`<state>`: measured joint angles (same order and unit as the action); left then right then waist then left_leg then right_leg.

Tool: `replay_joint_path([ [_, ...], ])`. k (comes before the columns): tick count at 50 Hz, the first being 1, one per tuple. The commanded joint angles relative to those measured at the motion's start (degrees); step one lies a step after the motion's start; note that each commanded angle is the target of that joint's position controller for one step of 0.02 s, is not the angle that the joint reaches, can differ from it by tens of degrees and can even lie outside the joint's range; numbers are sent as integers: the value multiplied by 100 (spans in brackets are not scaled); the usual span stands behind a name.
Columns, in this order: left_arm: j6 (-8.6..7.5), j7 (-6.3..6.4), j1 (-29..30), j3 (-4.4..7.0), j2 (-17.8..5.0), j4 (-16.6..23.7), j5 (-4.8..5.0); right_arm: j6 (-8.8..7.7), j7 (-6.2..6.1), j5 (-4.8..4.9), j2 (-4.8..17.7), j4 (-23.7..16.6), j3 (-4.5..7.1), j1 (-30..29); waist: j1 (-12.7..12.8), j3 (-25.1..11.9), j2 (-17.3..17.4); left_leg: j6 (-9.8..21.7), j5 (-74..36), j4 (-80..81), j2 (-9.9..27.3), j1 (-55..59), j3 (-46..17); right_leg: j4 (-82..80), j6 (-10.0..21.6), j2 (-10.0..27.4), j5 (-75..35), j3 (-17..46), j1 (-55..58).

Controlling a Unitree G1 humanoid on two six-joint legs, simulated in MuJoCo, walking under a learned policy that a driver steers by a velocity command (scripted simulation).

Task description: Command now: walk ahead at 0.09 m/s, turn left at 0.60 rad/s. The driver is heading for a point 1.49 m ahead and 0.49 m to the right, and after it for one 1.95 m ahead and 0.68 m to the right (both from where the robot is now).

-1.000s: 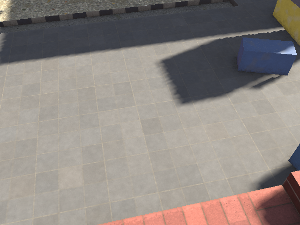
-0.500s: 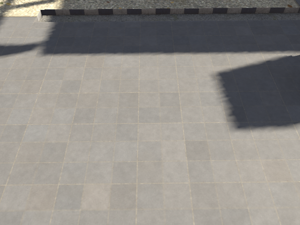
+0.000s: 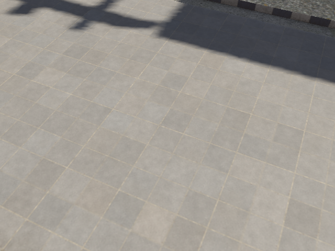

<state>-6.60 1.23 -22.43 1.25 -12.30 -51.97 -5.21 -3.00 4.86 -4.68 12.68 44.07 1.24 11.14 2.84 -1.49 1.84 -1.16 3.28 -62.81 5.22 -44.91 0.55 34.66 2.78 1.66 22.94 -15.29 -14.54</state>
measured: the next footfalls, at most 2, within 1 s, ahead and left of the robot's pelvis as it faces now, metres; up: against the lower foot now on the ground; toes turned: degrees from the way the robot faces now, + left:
left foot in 0.12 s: +0.11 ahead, +0.15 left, +0.00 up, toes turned +9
right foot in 0.56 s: +0.04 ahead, -0.09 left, +0.00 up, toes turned -13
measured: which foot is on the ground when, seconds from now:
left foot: up 0.00-0.10, down 0.12-0.58, up 0.60-1.00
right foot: down 0.00-0.14, up 0.16-0.54, down 0.56-1.00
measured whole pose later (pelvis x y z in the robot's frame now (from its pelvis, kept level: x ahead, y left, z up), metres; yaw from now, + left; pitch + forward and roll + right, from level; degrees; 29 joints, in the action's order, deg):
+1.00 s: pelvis +0.05 -0.03 +0.00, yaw -22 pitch +5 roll +2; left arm -5.8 -3.7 -15.9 3.6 -16.2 -41.7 -2.5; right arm -1.3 -1.5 -3.8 15.2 41.5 2.1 10.2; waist 0.5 -2.7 -0.3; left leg -8.7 22.0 -64.5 1.0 -34.9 -2.7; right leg 37.6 6.0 -7.0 20.8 6.5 -20.4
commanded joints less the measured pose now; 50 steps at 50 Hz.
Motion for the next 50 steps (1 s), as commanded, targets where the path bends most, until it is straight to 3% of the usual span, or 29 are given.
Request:
replay_joint_path([
  [1, -76, 129, 279, 399, -1143, 485, 113, -13, -170, -13, 272, -456, 97, 11, -102, -42, -544, 13, 555, 342, 218, -434, -173, -727, 1256, 2307, -4861, 1500, 1204],
  [2, -21, 187, -30, 467, -1148, 379, 283, 1, -201, 33, 219, -557, 82, -481, 182, 133, -482, -34, 1351, 1176, 68, -398, 255, -866, 1184, 2138, -4449, 1309, 1420],
  [4, 57, 144, -162, 507, -1132, 329, 276, 0, -272, 162, 176, -562, 95, -740, 274, 212, -801, 67, 1610, 1688, -317, 914, 659, -991, 1053, 1904, -3998, 1350, 847],
  [6, 68, -62, 796, 637, -1471, 570, 219, -135, -323, 457, 587, -408, 294, -317, -295, 9, -660, 455, 84, 2855, -827, 2765, 786, -463, 770, 1666, -3663, 1052, -8],
  [7, 36, -272, 934, 584, -1295, 513, 116, -185, -358, 492, 890, -235, 456, 190, -599, -541, -382, 825, -1348, 3056, -757, 4346, 493, 393, 348, 1266, -3401, 573, -751],
  [8, 9, -459, 196, 294, -323, 641, 18, -187, -422, 416, 1499, 176, 568, 1513, -582, -2036, 1296, 2604, -4449, 3282, 1357, 7057, -1721, 2281, -452, 417, 1122, 149, -2340],
  [9, -27, -551, 574, 391, -547, 667, 506, -245, -326, -37, 1019, 173, 448, 2485, -1259, -1792, 301, 2677, -3991, 3754, 1907, 7017, -2857, 2629, -576, 37, 2511, 1451, -3168],
  [10, 27, -479, 1416, 348, -387, 840, 649, -337, -287, -29, 1074, 415, 531, 2224, -1279, -664, 41, 2333, -3803, 3707, 1779, 6140, -2280, 2784, -559, 187, 2271, 1849, -3652],
  [12, 113, -290, 888, 438, -710, 521, 340, -304, -188, 612, 499, 58, 345, 519, -302, -606, 152, 1717, -3581, 3641, 1443, 4316, -982, 2950, -648, 640, 1957, 1784, -2341],
  [13, 157, -242, 623, 373, -561, 352, 163, -268, -137, 594, 581, -55, 375, 125, -124, -393, 197, 1659, -3292, 3800, 1338, 3238, -565, 3078, -732, 599, 1487, 1702, -1660],
  [14, 201, -303, 130, 297, -313, 116, 82, -229, -131, 391, 689, -147, 412, -73, -35, -402, 42, 1608, -2921, 3936, 1083, 2281, -122, 3348, -786, 445, 504, 1595, -857],
  [16, 208, -403, -354, 264, -222, 25, 152, -197, -238, 107, 917, -391, 528, -620, 59, -360, -42, 1672, -2541, 3924, 1113, 1547, 130, 3946, -757, 186, -645, 1542, -426],
  [18, 172, -359, -88, 371, -567, 275, 152, -204, -352, 107, 833, -392, 525, -564, -124, -345, 142, 1748, -2121, 3716, 1341, 1843, 32, 4129, -684, 130, -618, 1603, -780],
  [19, 151, -221, 402, 440, -775, 590, 111, -233, -439, 235, 873, -382, 545, -321, -313, -371, 299, 1847, -1885, 3646, 1443, 2314, -50, 3849, -694, 104, -123, 1472, -1228],
  [24, 431, 66, 1152, 127, -183, 971, 86, -304, -804, 265, 1142, -190, 708, 546, -964, -346, 530, 1545, -1370, 3522, 1926, 3497, -570, 2039, -771, 144, 308, 1054, -1551],
  [28, 299, 8, 515, 379, -535, 788, 259, -347, -718, 144, 1429, -217, 823, -61, -481, -260, 551, 954, -95, 2939, 1703, 2707, 23, 379, -394, -358, -743, 590, -86],
  [29, 231, 56, 79, 536, -831, 646, 395, -322, -661, 170, 1126, -71, 730, -102, -164, -307, 114, 684, 355, 2132, 1571, 2407, 206, -1002, -178, -315, -1776, 997, 657],
  [30, 48, 270, -340, 751, -1707, 606, 330, -308, -571, 125, 360, -653, 545, -148, -333, -940, -1904, -2, 3759, -205, 288, 723, 1242, -858, 1136, 1072, -6573, 3005, 2365],
  [31, -133, 90, -788, 862, -2099, 675, -3, -389, -535, 452, 540, -936, 525, -577, 89, -757, -650, -185, 4383, -588, -431, -836, 107, -740, 1850, 1916, -7774, 4078, 3107],
  [32, -199, -137, -817, 815, -1759, 631, -144, -363, -562, 631, 588, -1102, 522, -1087, 397, -542, -277, -253, 3978, -602, -504, -1284, -557, -877, 1824, 2055, -7102, 4240, 2920],
  [34, -61, -417, 329, 664, -1290, 742, 350, -285, -709, 337, 1163, -790, 659, -807, -265, -218, -458, -204, 2996, -971, -193, -940, -475, -773, 1376, 1744, -6436, 3327, 1905],
  [35, 17, -481, 770, 651, -1320, 905, 451, -250, -736, 172, 1084, -647, 636, -421, -627, -232, -621, -227, 2555, -1029, -186, -287, -384, -816, 1158, 1468, -6415, 2944, 1037],
  [37, 85, -476, 1118, 617, -1190, 1101, 165, -156, -639, 79, 590, -446, 437, 156, -800, -382, -544, -280, 1185, -1269, -302, 432, -525, -841, 754, 1020, -6072, 2690, 210],
  [39, 40, -413, 1138, 565, -1145, 1198, 82, -92, -451, 178, 643, -379, 389, 429, -776, -533, -456, -354, 559, -1306, -425, 686, -414, -697, 740, 763, -5880, 2486, -43],
  [42, 17, -403, 853, 491, -1119, 1209, 128, -11, -404, 107, 886, -519, 369, 280, -577, -449, -648, -469, 756, -1333, -408, 623, -407, -520, 1023, 774, -5152, 2821, -97],
  [45, 19, -453, 413, 470, -1192, 1221, 237, 28, -581, 105, 932, -738, 308, -196, -251, -392, -714, -663, 1496, -1183, -322, -159, -634, -254, 1444, 1082, -4791, 3760, 698],
  [47, 8, -464, -19, 456, -1208, 1140, 402, 82, -700, 160, 667, -846, 180, -641, 23, -306, -708, -858, 2161, -138, -267, -601, -521, -364, 1521, 1054, -4211, 4174, 1355],
  [49, 41, -499, 74, 475, -1322, 1211, 362, 124, -702, 104, 536, -787, 105, -679, 54, -319, -780, -847, 2297, 266, -354, -246, -352, -381, 1638, 937, -4082, 4396, 1101],
  [50, 73, -492, 438, 454, -1337, 1368, 108, 91, -631, -55, 591, -597, 80, -123, -122, -492, -954, -715, 1649, -587, -397, 309, -402, -111, 1641, 894, -4174, 4383, 522],
])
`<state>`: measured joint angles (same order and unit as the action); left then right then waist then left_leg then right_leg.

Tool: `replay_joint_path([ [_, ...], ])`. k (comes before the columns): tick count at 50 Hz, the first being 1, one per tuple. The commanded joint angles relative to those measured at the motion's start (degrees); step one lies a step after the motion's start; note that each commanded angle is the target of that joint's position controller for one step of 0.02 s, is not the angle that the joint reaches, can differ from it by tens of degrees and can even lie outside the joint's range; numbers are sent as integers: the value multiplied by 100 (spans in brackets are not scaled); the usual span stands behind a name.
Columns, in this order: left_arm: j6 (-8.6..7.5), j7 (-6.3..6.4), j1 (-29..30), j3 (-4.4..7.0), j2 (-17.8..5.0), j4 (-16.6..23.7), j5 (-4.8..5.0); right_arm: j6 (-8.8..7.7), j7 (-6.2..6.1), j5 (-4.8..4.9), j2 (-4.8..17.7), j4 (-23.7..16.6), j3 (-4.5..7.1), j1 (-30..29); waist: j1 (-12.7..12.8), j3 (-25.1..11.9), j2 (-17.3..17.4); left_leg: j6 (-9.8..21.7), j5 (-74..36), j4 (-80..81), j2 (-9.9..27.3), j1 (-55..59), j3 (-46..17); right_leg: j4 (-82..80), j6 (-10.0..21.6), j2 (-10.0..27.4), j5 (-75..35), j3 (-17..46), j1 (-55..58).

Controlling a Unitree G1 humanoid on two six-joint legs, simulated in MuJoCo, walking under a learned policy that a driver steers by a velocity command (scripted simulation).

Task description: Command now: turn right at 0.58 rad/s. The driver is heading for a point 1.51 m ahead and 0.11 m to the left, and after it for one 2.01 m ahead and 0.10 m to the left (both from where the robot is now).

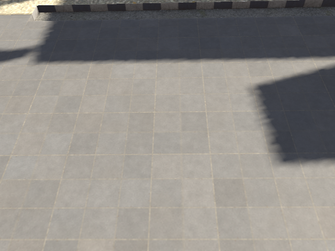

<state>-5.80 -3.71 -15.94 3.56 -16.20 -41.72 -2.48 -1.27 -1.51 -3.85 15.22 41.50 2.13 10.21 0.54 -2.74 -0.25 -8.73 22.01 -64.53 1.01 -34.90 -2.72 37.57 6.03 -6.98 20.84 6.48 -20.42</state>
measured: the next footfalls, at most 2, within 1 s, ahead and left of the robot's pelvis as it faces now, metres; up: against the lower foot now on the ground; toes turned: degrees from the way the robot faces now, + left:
left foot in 0.24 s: +0.01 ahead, +0.14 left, +0.00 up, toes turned -11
right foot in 0.58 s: -0.03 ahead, -0.08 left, +0.00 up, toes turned -13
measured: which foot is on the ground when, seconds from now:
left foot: up 0.00-0.22, down 0.24-1.00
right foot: down 0.00-0.26, up 0.28-0.56, down 0.58-1.00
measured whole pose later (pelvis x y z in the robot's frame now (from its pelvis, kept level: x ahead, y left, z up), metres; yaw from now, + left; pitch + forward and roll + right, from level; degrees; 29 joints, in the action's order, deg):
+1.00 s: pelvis -0.04 +0.06 +0.01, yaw -13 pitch +0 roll +0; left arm -0.9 -3.9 -11.1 1.3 -13.6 -47.7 -0.3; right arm -3.7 5.3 -0.9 14.8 46.2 4.9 8.7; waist 0.0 3.2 0.0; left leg 2.1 15.4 -27.4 -1.2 -11.8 2.2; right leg 27.1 -1.5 1.2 14.9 1.0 -12.0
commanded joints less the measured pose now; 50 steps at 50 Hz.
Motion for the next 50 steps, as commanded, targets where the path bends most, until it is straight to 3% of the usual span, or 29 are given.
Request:
replay_joint_path([
  [1, 13, 0, -7, 193, -887, 480, -158, -123, 50, -180, 469, -318, 38, 82, 33, -391, -506, 72, -214, -615, -44, -522, -39, -257, 1350, 1688, -4192, 2225, 743],
  [2, 32, 12, -231, 212, -933, 412, 88, -108, 25, -7, 360, -509, 6, -398, 134, -241, -287, -21, 585, 459, -108, -739, 186, -544, 1396, 1590, -4352, 2274, 948],
  [4, 10, 23, -327, 228, -999, 369, 96, -85, 33, 109, 290, -520, -78, -468, 277, -323, -557, -16, 558, 888, -112, -361, 103, -601, 1384, 1593, -4005, 2635, 1042],
  [5, 13, 27, -96, 195, -969, 468, -40, -111, 75, 60, 310, -420, -87, -122, 164, -427, -610, 61, 161, 557, -177, 50, 167, -418, 1372, 1535, -4029, 2614, 720],
  [6, 20, 16, -22, 179, -915, 492, -45, -133, 88, 36, 300, -417, -75, 21, 94, -405, -519, 98, 202, 644, -244, 254, 203, -384, 1414, 1526, -4199, 2659, 510],
  [7, 41, 21, 16, 178, -947, 497, -29, -141, 106, 50, 313, -458, -79, 18, 98, -417, -490, 139, 230, 855, -317, 431, 240, -386, 1413, 1468, -4311, 2724, 458],
  [9, 81, 19, -14, 209, -979, 393, 123, -100, 79, 252, 289, -557, -115, -220, 193, -346, -541, 173, 308, 2035, -326, 468, 107, -592, 1427, 1530, -3947, 3166, 857],
  [11, 170, -32, 352, 154, -881, 407, 160, -137, 110, 327, 287, -422, -102, 202, -148, -359, -380, 502, -1191, 3119, -289, 1537, 121, -604, 1304, 1454, -3551, 3174, 361],
  [12, 211, -60, 332, 62, -684, 375, 132, -169, 143, 279, 473, -361, -11, 443, -268, -441, -162, 931, -2202, 3449, -85, 2532, -189, -420, 984, 1216, -2833, 2962, -262],
  [13, 246, -19, -143, -62, -215, 470, 109, -264, 116, 177, 1095, -403, 167, 658, -65, -912, 866, 2379, -4749, 3672, 1088, 3966, -1591, 471, 59, 405, -512, 1864, -1385],
  [14, 277, 159, -130, 7, -340, 569, 103, -333, 191, -130, 1409, -469, 334, 999, -351, -806, 1081, 3764, -5433, 4199, 2235, 4766, -3076, 1931, -720, -441, 2117, 942, -2921],
  [15, 333, 351, 186, 76, -594, 570, 13, -334, 176, -236, 1176, -300, 338, 1235, -548, -533, 81, 3718, -5231, 4425, 2477, 4573, -3030, 2865, -938, -223, 2028, 823, -3335],
  [16, 398, 518, 207, 91, -595, 446, -38, -306, 268, -68, 884, -320, 248, 784, -255, -261, 167, 3270, -4851, 4501, 2255, 3916, -2569, 3459, -1118, 19, 1480, 783, -3290],
  [17, 423, 620, 9, 132, -733, 242, -110, -259, 375, 98, 332, -504, 73, 205, -75, -249, 320, 2834, -4767, 4448, 1748, 3430, -1952, 3759, -1220, 78, 902, 828, -2967],
  [18, 400, 590, -187, 82, -567, 110, -211, -238, 469, 217, 106, -558, -5, -133, 123, -188, 407, 2600, -4955, 4314, 1359, 2969, -1397, 3991, -1273, 110, 344, 743, -2722],
  [19, 383, 482, -380, 28, -401, 44, -279, -195, 533, 231, 191, -582, 35, -226, 227, -247, 371, 2520, -4854, 4268, 1119, 2534, -980, 4259, -1299, 123, -54, 479, -2491],
  [21, 388, 242, -678, -1, -229, -192, -182, -192, 612, 205, 182, -505, 33, -70, 198, -222, 307, 2388, -3848, 4342, 766, 2010, -447, 4214, -1364, 253, -612, 171, -2155],
  [23, 335, -3, -932, -18, -126, -420, -137, -236, 709, 365, 79, -451, -64, -310, 399, -86, 307, 1921, -2185, 4389, 437, 1232, -32, 3178, -1548, 754, -849, -185, -1253],
  [25, 366, -202, -673, -109, 68, -452, -129, -332, 747, 473, 229, -323, -114, -404, 269, 193, 602, 1484, -425, 4439, 315, 610, -107, 1739, -1751, 1088, -371, -573, -291],
  [26, 366, -232, -335, -116, 32, -369, -75, -352, 792, 498, 383, -175, -99, -210, 135, 279, 564, 1408, 108, 4399, 470, 640, -408, 1232, -1817, 1035, 2, -650, -25],
  [28, 331, -198, -145, -135, -121, -348, 125, -379, 958, 617, 606, -72, -78, -211, 244, 186, 408, 1316, -447, 4020, 652, 1177, -799, -288, -1724, 1051, -834, -695, 454],
  [29, 325, -151, -307, -116, -228, -393, 168, -381, 1046, 618, 627, -40, -66, -202, 303, -29, 498, 1202, -927, 3929, 740, 1519, -1078, -459, -1562, 1079, -1288, -540, 704],
  [30, 312, -80, -198, -104, -457, -296, 188, -363, 1043, 627, 449, -29, -97, -48, 156, -220, 271, 1126, -654, 3922, 651, 1866, -1097, -728, -1297, 1073, -1219, -397, 704],
  [31, 292, -36, 132, -59, -714, -234, 130, -360, 939, 530, 556, -44, -13, 244, -243, 25, -4, 1160, -24, 4038, 385, 1977, -660, -759, -857, 937, -689, -489, 311],
  [32, 309, -4, 313, 6, -752, -287, 143, -363, 843, 359, 797, -132, 85, 71, -280, 472, -162, 1246, 463, 4040, 150, 2155, -128, -1051, -560, 821, 122, -461, -566],
  [33, 278, 25, 412, -59, -501, -299, 235, -367, 753, 231, 799, -249, 146, -358, -197, 524, -199, 1331, 311, 3837, 196, 2255, 0, -1358, -467, 956, -109, -241, -577],
  [35, 290, 43, 388, -133, -222, -282, 289, -384, 679, 335, 547, -102, 144, -106, -209, 485, -207, 1434, -545, 3881, 108, 2312, 105, -1403, -475, 952, -510, -251, -188],
  [38, 326, 2, -17, -135, -212, -421, 245, -356, 716, 345, 342, -55, 164, -86, -94, 260, -73, 1386, -1644, 3864, 25, 2648, 212, -1381, -555, 885, -839, -409, 131],
  [50, 458, -9, 347, -80, -388, -367, 212, -311, 653, 304, 584, 171, 446, -240, -5, 180, -45, 1218, -2094, 4074, -33, 2759, 288, -1516, -538, 883, -1438, -609, 763],
])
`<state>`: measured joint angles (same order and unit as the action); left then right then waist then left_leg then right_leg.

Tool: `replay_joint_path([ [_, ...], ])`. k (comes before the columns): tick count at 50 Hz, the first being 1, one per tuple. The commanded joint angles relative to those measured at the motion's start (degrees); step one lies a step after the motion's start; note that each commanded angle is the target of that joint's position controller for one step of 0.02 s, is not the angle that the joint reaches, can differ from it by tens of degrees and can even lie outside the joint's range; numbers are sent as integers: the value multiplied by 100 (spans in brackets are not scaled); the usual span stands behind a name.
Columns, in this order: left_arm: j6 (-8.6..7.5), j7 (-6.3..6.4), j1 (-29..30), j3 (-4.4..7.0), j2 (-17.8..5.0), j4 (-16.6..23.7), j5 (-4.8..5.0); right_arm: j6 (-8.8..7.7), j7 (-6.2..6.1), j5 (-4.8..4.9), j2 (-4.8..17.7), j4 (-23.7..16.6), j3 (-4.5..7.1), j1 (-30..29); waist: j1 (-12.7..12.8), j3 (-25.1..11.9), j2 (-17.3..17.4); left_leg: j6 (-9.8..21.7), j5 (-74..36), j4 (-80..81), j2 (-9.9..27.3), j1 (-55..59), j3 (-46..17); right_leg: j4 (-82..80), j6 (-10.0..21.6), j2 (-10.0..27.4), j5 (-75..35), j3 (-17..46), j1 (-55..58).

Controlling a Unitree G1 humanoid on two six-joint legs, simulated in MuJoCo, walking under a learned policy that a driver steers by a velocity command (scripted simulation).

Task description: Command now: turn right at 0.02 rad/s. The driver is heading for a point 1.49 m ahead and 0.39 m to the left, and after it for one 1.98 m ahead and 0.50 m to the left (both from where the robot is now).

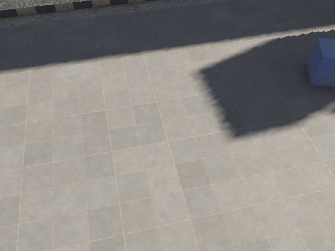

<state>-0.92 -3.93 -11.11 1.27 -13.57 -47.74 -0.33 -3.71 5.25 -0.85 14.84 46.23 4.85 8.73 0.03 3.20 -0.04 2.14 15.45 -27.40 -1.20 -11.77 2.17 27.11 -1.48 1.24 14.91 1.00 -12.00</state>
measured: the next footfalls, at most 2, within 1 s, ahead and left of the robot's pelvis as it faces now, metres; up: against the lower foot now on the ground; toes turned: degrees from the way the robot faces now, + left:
left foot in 0.94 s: +0.47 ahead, +0.11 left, -0.15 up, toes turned +0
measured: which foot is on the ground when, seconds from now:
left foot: down 0.00-0.48, up 0.50-0.92, down 0.94-1.00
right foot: down 0.00-0.96, up 0.98-1.00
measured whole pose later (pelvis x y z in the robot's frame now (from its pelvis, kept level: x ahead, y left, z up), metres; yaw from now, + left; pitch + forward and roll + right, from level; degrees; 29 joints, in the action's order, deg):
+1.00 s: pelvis +0.32 +0.01 -0.16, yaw -1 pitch +1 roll -1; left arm -4.6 0.5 -29.8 1.6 -12.0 -62.9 2.9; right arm -4.7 3.8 1.8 11.8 46.6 1.2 -1.3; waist 6.3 2.8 0.1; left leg 2.7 9.4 -32.3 -0.2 -26.6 0.0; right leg 93.3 2.2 -2.7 46.5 4.6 -15.5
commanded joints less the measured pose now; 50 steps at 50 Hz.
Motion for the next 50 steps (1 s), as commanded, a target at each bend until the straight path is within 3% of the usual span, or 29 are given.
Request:
replay_joint_path([
  [1, -24, 14, -104, 152, -665, 230, -6, -63, -28, 3, 636, -277, 186, -82, 44, -410, -65, 128, -1453, 378, 187, 458, -203, -479, 212, 55, -866, -74, -50],
  [11, 32, 57, 157, 167, -774, 88, -48, 1, -29, 2, 739, -17, 213, 88, 27, -363, -19, 102, -1702, 543, 200, 653, -240, -626, 159, -6, -1029, -193, 170],
  [12, 43, 65, 46, 201, -860, 21, -68, 8, -39, -9, 842, 48, 253, 250, 5, -339, 19, 163, -941, 683, 229, 691, -299, -646, 177, -48, -411, -236, 163],
  [14, 9, 183, -61, 331, -1091, -60, -279, -32, -174, -211, 1202, 180, 426, 790, -212, 127, 332, 722, 2151, 1167, 597, 562, -904, -169, 420, -197, 1439, -369, -395],
  [16, -181, 328, 28, 254, -676, -69, -394, -142, -448, -262, 943, 297, 339, 1470, -432, 485, 658, 1468, 3169, 1614, 1549, 844, -2211, 572, 615, -158, 1435, -405, -1205],
  [18, -380, 358, 592, 148, -333, 52, -366, -169, -602, -197, 573, 147, 143, 1362, -542, 476, 581, 1646, 2681, 1784, 1876, 1054, -2495, 636, 707, -76, 1022, -335, -1323],
  [21, -544, 268, 329, 150, -296, 17, -403, -97, -597, -199, 681, 7, 45, 756, -48, 462, 572, 1452, 2176, 1594, 1535, 90, -1843, 500, 905, -247, 817, -601, 75],
  [24, -692, 144, -1037, 173, -444, -333, -513, -91, -421, -437, 833, -38, 68, 288, 604, 198, 95, 1369, 1811, -388, 811, -1015, -1100, -19, 990, -163, 232, -281, 1682],
  [25, -718, 204, -1878, 235, -784, -473, -593, -168, -351, -512, 511, -186, 20, 51, 943, 13, -652, 949, 1629, -2227, 88, -1946, -582, -668, 1529, 762, 386, 1290, 2294],
  [26, -774, 192, -2638, 205, -961, -591, -619, -244, -280, -573, 58, -456, -100, -302, 1270, 188, -944, 715, 1999, -3468, -458, -3205, -1056, -1617, 2513, 1841, 1057, 3414, 2596],
  [27, -807, 166, -2384, 130, -773, -653, -537, -261, -305, -465, 11, -497, -152, -323, 1004, 1012, -334, 731, 1372, -3709, -70, -4349, -1770, -1922, 2565, 2324, 1720, 3578, 2687],
  [28, -720, 171, -1893, 102, -548, -580, -424, -305, -395, -451, 214, -214, -121, 90, 756, 863, 275, 566, 1006, -3875, 192, -4038, -1526, -1752, 2225, 1924, 1989, 2854, 2584],
  [29, -691, 153, -1582, 41, -391, -523, -430, -307, -438, -482, 272, -152, -91, 249, 564, 803, 252, 491, 819, -3895, 305, -3805, -1237, -1644, 2084, 1648, 1686, 2263, 2277],
  [30, -669, 222, -1337, -50, -137, -548, -607, -249, -435, -560, 109, -159, -192, 357, 324, 891, 213, 549, 261, -3572, 602, -3538, -1317, -1405, 1807, 1446, 1069, 1736, 1836],
  [32, -693, 402, -890, -310, 472, -360, -664, -159, -332, -657, -34, -115, -305, 319, 104, 669, 127, 449, -1411, -2479, 845, -2883, -1304, -1263, 1421, 895, -74, 916, 961],
  [33, -723, 459, -1110, -275, 250, -443, -591, -108, -273, -579, -52, -186, -353, 95, 268, 594, -169, 275, -2123, -2193, 805, -2836, -1030, -1057, 1486, 763, -215, 730, 828],
  [34, -759, 463, -1384, -265, 103, -573, -517, -99, -251, -473, -63, -266, -385, -109, 424, 374, 13, 117, -3392, -1319, 747, -2444, -802, -683, 1499, 521, -34, 356, 389],
  [35, -743, 388, -1682, -249, -104, -726, -516, -58, -252, -445, -201, -332, -440, -185, 456, 390, -207, 68, -3883, -1016, 693, -1844, -538, -615, 1494, 347, 79, 187, -234],
  [37, -706, 209, -2062, -297, -51, -1006, -646, -7, -265, -419, -36, -495, -464, -455, 458, 533, -165, 76, -4089, -943, 689, -1255, -436, -487, 1579, 517, 353, 452, -1069],
  [38, -713, 158, -2153, -314, 8, -1069, -613, 12, -277, -454, 75, -522, -476, -511, 460, 651, -73, 93, -3911, -805, 738, -1410, -530, -298, 1612, 668, 403, 628, -949],
  [39, -561, 551, -1417, -24, -573, -910, 616, -41, -312, 497, 567, -764, -204, -1152, 347, 1081, -88, 29, -4007, -341, 436, -1832, -626, 386, 1229, 537, -481, 712, -976],
  [40, -494, 674, -1755, -51, -560, -1054, 585, -56, -271, 543, 314, -797, -310, -1421, 518, 851, 72, -7, -4029, -185, 398, -1958, -547, 819, 1113, 602, -586, 622, -605],
  [42, -351, 764, -2206, -10, -379, -1239, 348, -72, -93, 384, -160, -782, -439, -1650, 799, 604, -33, -26, -3899, 237, 526, -2118, -644, 1465, 1068, 629, -445, 708, 87],
  [44, -240, 759, -2250, 62, -290, -1273, 218, -75, 30, 331, -209, -670, -468, -1636, 856, 453, -77, 11, -3614, 616, 602, -1999, -651, 1948, 1092, 615, -651, 864, 559],
  [45, -200, 711, -2214, 112, -340, -1293, 147, -86, 18, 350, -37, -537, -390, -1324, 664, 292, -8, 106, -3202, 642, 578, -1555, -593, 2368, 1146, 690, -1165, 953, 470],
  [47, -255, 483, -2157, 191, -282, -1434, 29, -23, -133, 330, 506, 293, -52, 972, -446, -831, 486, 490, -3516, 403, 493, 1596, -319, 4908, 849, 229, -1488, 592, -835],
  [48, -429, 380, -2548, 103, 203, -1487, 128, 5, -179, 178, 824, 689, -53, 2055, -666, -1658, 1537, 990, -5702, -1270, 1316, 3924, -875, 7559, 520, -551, 2851, 392, -2991],
  [49, -604, 337, -2927, 55, -131, -1317, 481, -21, -207, 206, 992, 738, -13, 2422, -837, -2875, 1888, 1981, -4570, -1547, 2281, 5039, -2577, 8974, 343, -634, 3479, 1125, -4018],
  [50, -747, 320, -2193, -4, -74, -764, 645, 19, -243, 310, 1400, 966, 128, 2619, -935, -3043, 1899, 2390, -922, -131, 2758, 5097, -3980, 8650, 310, -335, 2789, 878, -5163],
])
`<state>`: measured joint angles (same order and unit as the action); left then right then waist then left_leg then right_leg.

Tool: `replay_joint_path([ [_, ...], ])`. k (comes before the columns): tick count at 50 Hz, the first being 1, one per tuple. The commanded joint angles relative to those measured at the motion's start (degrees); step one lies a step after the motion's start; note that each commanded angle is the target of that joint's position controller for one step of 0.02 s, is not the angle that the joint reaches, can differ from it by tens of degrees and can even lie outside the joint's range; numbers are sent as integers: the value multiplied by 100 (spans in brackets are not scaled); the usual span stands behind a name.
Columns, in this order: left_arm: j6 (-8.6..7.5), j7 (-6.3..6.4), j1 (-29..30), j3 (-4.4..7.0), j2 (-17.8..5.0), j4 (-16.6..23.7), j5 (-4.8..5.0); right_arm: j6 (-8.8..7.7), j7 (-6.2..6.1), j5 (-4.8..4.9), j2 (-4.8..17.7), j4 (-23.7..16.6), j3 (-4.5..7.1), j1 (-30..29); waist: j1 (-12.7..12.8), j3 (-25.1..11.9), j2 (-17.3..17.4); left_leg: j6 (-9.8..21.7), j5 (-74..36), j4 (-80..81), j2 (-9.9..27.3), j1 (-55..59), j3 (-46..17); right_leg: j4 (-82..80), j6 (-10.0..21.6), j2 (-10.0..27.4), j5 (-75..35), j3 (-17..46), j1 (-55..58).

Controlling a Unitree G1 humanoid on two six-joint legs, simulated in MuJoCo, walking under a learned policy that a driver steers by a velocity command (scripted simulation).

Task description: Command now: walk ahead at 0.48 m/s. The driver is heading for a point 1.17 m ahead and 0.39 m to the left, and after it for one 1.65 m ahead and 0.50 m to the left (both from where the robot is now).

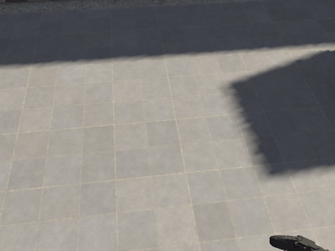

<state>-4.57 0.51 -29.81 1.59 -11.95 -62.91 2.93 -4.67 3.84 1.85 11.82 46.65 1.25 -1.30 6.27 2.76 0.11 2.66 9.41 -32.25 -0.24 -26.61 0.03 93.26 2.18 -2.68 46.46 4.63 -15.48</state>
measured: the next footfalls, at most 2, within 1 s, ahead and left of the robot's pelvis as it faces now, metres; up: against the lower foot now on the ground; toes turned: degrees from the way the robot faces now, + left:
right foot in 0.38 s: +0.34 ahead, -0.16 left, +0.00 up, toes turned +3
left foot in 0.94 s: +0.56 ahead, +0.15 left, +0.00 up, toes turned +24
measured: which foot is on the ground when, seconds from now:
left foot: down 0.00-0.38, up 0.40-0.92, down 0.94-1.00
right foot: up 0.00-0.36, down 0.38-0.92, up 0.94-1.00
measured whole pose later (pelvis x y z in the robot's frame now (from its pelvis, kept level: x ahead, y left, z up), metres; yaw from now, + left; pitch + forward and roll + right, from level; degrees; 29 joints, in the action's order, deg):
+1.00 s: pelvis +0.47 +0.04 +0.00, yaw +24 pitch +2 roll +0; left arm -5.5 0.7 -17.2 4.2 -14.4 -54.9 1.4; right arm -2.1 2.1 1.2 14.7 45.0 4.9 2.9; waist 1.8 3.5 0.2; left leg 7.0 10.9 -35.0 -3.6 -26.5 2.8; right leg 63.0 -1.7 5.2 28.7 -4.0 -12.1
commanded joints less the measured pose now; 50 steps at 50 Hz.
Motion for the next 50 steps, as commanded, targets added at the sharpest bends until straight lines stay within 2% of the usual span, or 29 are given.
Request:
replay_joint_path([
  [1, -356, 2, 602, 8, -447, 988, 312, 158, -234, -59, 1196, 733, 382, 2939, -1405, -2245, 794, 1970, 1775, 1350, 2426, 5529, -3876, 1096, -46, 549, -1370, 27, -4994],
  [2, -246, 156, 1011, 38, -504, 1141, 165, 132, -265, -113, 990, 483, 302, 1930, -1081, -1406, -40, 1805, 2089, 1801, 2395, 3977, -3982, 1077, -129, 632, -1928, -253, -4636],
  [3, -151, 246, 1038, 90, -519, 1145, -20, -28, -259, -207, 848, 301, 216, 1240, -697, -1030, -480, 1700, 1535, 1799, 2412, 2662, -3890, 99, -105, 886, -2780, 102, -4046],
  [4, -58, 265, 938, 106, -458, 1122, -171, -109, -218, -258, 733, 295, 177, 881, -437, -676, -403, 1612, 971, 1853, 2210, 1570, -3575, -258, -104, 1052, -2933, 223, -3422],
  [5, 8, 243, 902, 136, -287, 1157, -226, -125, -206, -240, 646, 363, 123, 705, -202, -161, -244, 1373, 353, 1968, 1760, 445, -2610, -1225, -198, 1184, -3093, 251, -2857],
  [6, 10, 255, 863, 150, -190, 1226, -256, -94, -234, -258, 712, 382, 144, 662, -142, -45, 164, 1271, -76, 2055, 1353, -49, -1888, -2057, -303, 1162, -3269, 161, -2381],
  [7, -14, 251, 984, 152, -204, 1306, -286, -87, -313, -284, 774, 462, 159, 842, -181, -83, 442, 1238, -658, 2077, 1132, -227, -1422, -2801, -380, 1130, -3598, 23, -2039],
  [9, -45, 177, 1484, 145, -245, 1454, -297, -61, -436, -192, 861, 531, 206, 1119, -350, -277, 524, 1119, -1048, 2039, 906, -191, -837, -4212, -368, 1021, -4531, -158, -1411],
  [11, -6, 116, 2018, 112, -244, 1591, -227, -40, -474, -71, 1069, 626, 297, 1473, -583, -328, 421, 1121, -663, 2152, 1048, 155, -894, -5005, -371, 852, -4789, -236, -1200],
  [13, 17, 70, 2520, 128, -396, 1794, -183, -13, -483, 43, 1092, 704, 338, 1701, -726, -165, 375, 1065, -14, 2187, 1172, 516, -1172, -5535, -339, 805, -4716, -169, -1236],
  [15, -21, 9, 2845, 166, -554, 1893, -186, 36, -473, 67, 1108, 770, 366, 1878, -807, -64, 245, 969, 384, 1994, 1247, 887, -1367, -5983, -249, 694, -4425, -226, -1198],
  [17, -86, -34, 2708, 233, -664, 1864, -193, 95, -466, 39, 1122, 814, 372, 2009, -660, -145, 200, 804, 589, 1555, 1155, 1070, -1467, -6367, -140, 563, -3929, -339, -702],
  [18, -110, -23, 2272, 296, -755, 1728, -192, 117, -466, 23, 1011, 807, 332, 2046, -460, -342, 194, 681, 503, 1119, 949, 973, -1400, -6523, -64, 535, -3729, -406, -59],
  [19, -147, 14, 1328, 433, -1091, 1516, -242, 103, -451, -29, 700, 727, 232, 1941, -45, -867, -141, 441, 295, -236, 478, 320, -1016, -6527, 186, 1044, -3742, 125, 1273],
  [20, -119, 22, 535, 609, -1728, 1328, -295, -4, -451, -5, 215, 547, 106, 2228, 14, -1599, -1622, 64, 1429, -2330, -296, -1505, -121, -7064, 863, 2396, -3117, 2089, 3157],
  [21, -124, -18, 202, 562, -1436, 1252, -307, -88, -457, 31, 651, 530, 201, 2111, 156, -1845, -1656, 51, 2162, -3459, -244, -2273, -615, -7548, 1149, 2732, -2082, 3385, 3289],
  [22, -159, -24, 618, 449, -1109, 1369, -320, -92, -462, 85, 993, 478, 315, 1821, 71, -1317, -1140, 161, 1703, -3901, 11, -2567, -885, -7671, 971, 2602, -1793, 2891, 2793],
  [24, -172, -29, 1585, 336, -767, 1510, -297, 4, -508, 28, 881, 429, 348, 1533, -314, -645, -793, 161, 781, -3559, 366, -2327, -762, -8034, 716, 2130, -2517, 1662, 1650],
  [26, -205, -34, 1898, 306, -618, 1449, -316, 140, -501, -17, 736, 436, 387, 1598, -603, -448, -775, 114, 321, -3234, 553, -1747, -761, -8356, 543, 1901, -3370, 866, 997],
  [30, -230, 49, 1561, 368, -704, 1179, -367, 249, -466, -33, 543, 306, 415, 1360, -633, -377, -405, 44, -477, -2739, 510, -1926, -825, -8458, 601, 1865, -4624, -104, 1079],
  [35, -167, 152, 1357, 385, -815, 995, -342, 277, -330, -83, 429, 6, 373, 588, -493, -100, -425, -54, -1469, -1455, 461, -1628, -443, -8604, 508, 1764, -4750, -1000, 1003],
  [41, -52, 149, 844, 481, -1063, 781, -242, 279, -71, -46, 365, -469, 283, -413, -235, 326, -335, 171, -810, -544, 445, -1645, 98, -8272, 459, 2065, -5202, -1458, 1936],
  [44, 30, 155, 957, 558, -1331, 829, -151, 286, -17, -54, 583, -582, 380, -180, -542, 17, -616, 458, 183, -402, -12, -613, 659, -7275, 339, 2080, -7897, -1728, 2105],
  [45, 76, 165, 1014, 575, -1419, 846, -142, 292, -27, -42, 755, -473, 484, 393, -877, -297, -702, 598, 322, -276, -272, 153, 815, -6446, 278, 2016, -8817, -1818, 2052],
  [46, 97, 170, 1093, 554, -1416, 882, -129, 301, -82, -17, 1067, -215, 667, 1344, -1369, -811, -588, 827, -90, 175, -507, 1577, 802, -5221, 104, 1802, -8766, -1947, 1567],
  [47, 46, 167, 1105, 494, -1276, 1030, -267, 352, -220, -8, 1605, 9, 865, 2254, -1677, -1379, 80, 1218, -103, 246, 353, 3519, -666, -3329, -178, 1556, -6535, -1926, -160],
  [48, -182, 24, 692, 206, -373, 1407, -354, 291, -244, -12, 2119, -59, 870, 2120, -935, -1987, 1399, 2346, 948, 987, 1803, 5158, -4051, -1498, -452, 301, -1331, -1070, -2598],
  [49, -452, -57, 1513, 320, -912, 1538, -97, 264, -263, -112, 1636, -92, 732, 2465, -1397, -2193, 779, 2221, 1124, 1675, 1906, 5224, -4499, -1104, -302, 326, -1375, -25, -3240],
  [50, -544, -60, 2023, 369, -1074, 1706, 35, 190, -271, -127, 1315, -41, 643, 2197, -1358, -1399, 623, 1891, 389, 1686, 1691, 4637, -3522, -1330, -142, 579, -1988, -69, -3599],
])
